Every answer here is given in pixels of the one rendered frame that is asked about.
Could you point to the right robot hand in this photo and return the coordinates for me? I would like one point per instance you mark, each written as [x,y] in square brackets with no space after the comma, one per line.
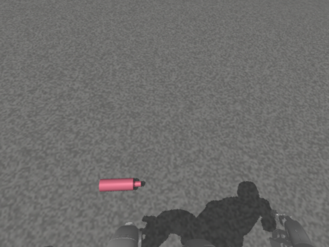
[293,235]

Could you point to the bottle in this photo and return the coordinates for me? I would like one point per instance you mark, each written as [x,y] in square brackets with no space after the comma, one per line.
[118,184]

